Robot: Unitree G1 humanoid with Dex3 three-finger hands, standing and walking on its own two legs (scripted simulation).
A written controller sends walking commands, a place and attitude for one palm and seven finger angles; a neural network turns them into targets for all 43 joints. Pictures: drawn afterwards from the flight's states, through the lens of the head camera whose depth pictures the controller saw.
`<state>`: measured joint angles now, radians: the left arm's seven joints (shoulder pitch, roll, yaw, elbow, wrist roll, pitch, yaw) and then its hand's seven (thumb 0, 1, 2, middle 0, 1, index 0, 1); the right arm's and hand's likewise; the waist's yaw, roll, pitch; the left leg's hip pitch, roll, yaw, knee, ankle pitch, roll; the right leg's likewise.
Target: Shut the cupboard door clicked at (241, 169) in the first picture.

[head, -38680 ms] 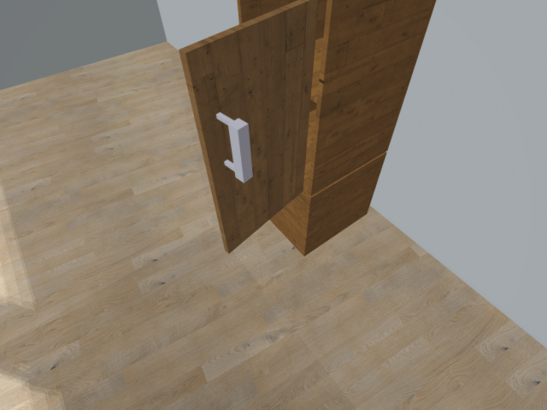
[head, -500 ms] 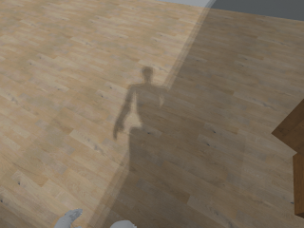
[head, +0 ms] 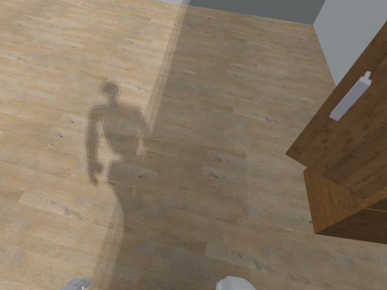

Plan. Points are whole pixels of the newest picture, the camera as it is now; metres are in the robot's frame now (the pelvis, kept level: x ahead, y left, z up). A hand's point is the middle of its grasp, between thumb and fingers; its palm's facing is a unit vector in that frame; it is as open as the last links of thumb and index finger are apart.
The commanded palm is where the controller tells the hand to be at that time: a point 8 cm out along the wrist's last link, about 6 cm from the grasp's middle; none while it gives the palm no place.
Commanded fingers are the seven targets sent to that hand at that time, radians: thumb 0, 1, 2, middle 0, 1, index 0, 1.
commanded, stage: turn to face it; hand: left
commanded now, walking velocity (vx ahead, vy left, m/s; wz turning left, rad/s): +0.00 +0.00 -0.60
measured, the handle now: (350, 95) +0.64 -0.41 +0.04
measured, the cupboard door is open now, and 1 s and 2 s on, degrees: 60 60 60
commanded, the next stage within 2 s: take the last steps up to it in 0.88 s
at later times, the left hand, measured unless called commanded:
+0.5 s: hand (136, 275) +0.16 +0.13 -0.16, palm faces -0.29 -0.93 -0.24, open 7.4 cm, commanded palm none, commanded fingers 0.00 0.90 0.90 -0.20 -0.30 -0.20 -0.30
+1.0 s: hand (154, 234) +0.26 +0.11 -0.17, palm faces -0.49 -0.84 -0.24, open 7.4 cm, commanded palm none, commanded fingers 0.00 0.90 0.90 -0.20 -0.30 -0.20 -0.30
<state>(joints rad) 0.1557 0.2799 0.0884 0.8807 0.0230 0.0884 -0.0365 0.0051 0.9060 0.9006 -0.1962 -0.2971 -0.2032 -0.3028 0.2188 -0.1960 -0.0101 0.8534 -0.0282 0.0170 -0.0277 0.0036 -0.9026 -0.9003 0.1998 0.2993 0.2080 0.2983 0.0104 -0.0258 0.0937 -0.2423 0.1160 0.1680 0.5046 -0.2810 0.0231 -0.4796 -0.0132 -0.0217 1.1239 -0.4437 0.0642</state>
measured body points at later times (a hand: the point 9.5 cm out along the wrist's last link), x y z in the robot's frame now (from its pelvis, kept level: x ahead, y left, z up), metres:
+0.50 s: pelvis +0.03 -0.04 -0.01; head +0.08 -0.06 +0.44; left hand +0.18 +0.18 -0.15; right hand +0.04 -0.31 -0.15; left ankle +0.07 +0.11 -0.69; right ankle -0.02 -0.14 -0.74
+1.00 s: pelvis +0.06 -0.02 -0.01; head +0.10 -0.04 +0.44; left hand +0.28 +0.15 -0.15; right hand -0.05 -0.25 -0.15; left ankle +0.10 +0.08 -0.74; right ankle -0.02 -0.12 -0.73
